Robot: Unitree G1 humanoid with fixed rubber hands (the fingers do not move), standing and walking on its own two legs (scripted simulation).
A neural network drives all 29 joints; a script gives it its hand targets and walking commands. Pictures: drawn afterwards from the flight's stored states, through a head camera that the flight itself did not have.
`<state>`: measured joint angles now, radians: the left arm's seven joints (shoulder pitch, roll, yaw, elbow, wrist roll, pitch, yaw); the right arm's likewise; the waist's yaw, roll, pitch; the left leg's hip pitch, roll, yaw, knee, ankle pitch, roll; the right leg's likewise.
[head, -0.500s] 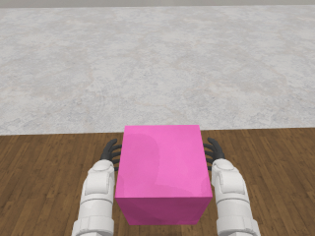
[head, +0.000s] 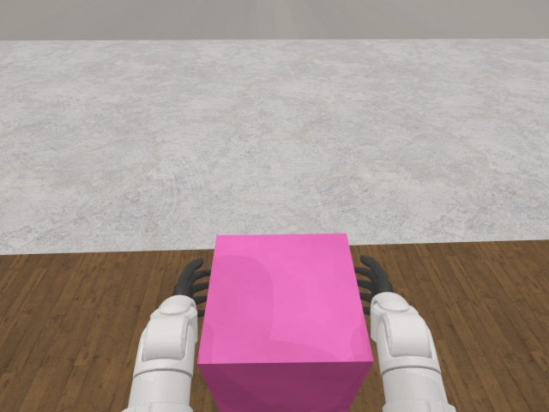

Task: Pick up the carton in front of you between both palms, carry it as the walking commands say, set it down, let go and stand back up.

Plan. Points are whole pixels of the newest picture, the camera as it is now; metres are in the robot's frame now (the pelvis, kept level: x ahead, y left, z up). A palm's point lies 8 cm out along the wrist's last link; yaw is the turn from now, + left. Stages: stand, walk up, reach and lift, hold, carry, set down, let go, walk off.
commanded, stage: hold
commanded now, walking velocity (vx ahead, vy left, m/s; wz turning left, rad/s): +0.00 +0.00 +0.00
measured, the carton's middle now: (282, 328) +0.27 +0.00 -0.03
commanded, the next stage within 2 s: carry in 0.36 s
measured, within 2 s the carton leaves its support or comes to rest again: neither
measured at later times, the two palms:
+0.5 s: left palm (176, 289) +0.28 +0.16 +0.06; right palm (373, 283) +0.30 -0.13 +0.06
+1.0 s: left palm (175, 214) +0.42 +0.19 +0.09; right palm (342, 198) +0.46 -0.11 +0.10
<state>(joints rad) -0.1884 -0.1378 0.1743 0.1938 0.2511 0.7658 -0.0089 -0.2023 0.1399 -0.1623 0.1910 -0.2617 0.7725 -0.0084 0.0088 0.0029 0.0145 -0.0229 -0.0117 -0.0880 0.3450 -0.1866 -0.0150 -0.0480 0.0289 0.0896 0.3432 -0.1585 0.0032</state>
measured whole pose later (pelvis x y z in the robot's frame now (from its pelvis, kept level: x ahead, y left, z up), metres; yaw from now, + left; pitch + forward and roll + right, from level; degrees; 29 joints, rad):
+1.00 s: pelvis +0.20 +0.01 +0.00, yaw +5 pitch +5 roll +2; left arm 0.00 -0.13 0.05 -0.50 0.02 1.20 0.15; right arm 0.00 0.13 -0.07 -0.51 -0.02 1.20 -0.15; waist 0.04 -0.04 -0.15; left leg -0.53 0.05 0.17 0.63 -0.24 0.02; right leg -0.07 -0.07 -0.20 0.30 -0.31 0.00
